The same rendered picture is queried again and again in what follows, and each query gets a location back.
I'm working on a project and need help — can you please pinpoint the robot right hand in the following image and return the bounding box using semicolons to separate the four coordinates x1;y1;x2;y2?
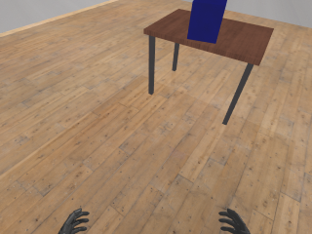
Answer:
218;208;251;234

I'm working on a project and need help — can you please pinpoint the table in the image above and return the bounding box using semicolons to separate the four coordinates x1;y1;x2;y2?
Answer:
143;9;274;125

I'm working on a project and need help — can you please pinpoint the carton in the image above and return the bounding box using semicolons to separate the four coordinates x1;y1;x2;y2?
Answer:
187;0;227;44

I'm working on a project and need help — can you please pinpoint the robot left hand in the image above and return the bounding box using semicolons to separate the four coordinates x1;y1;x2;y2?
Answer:
58;208;90;234

